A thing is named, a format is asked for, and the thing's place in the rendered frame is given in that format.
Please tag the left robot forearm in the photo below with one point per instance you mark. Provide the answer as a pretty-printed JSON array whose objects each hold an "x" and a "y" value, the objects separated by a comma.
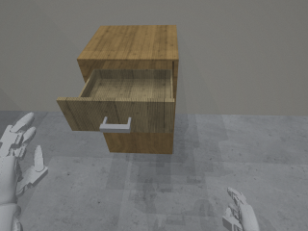
[{"x": 9, "y": 214}]

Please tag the robot right hand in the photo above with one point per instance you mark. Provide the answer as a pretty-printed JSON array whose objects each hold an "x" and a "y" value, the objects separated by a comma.
[{"x": 244, "y": 217}]

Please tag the drawer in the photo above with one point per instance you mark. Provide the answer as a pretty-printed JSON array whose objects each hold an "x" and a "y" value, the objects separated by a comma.
[{"x": 145, "y": 95}]

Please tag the handle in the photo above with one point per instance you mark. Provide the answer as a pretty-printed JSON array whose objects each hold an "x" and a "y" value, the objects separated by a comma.
[{"x": 115, "y": 128}]

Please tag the robot left hand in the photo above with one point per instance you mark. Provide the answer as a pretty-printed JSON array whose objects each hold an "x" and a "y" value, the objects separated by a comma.
[{"x": 13, "y": 150}]

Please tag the cabinet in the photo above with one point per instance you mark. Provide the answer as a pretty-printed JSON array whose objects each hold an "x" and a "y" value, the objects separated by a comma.
[{"x": 134, "y": 47}]

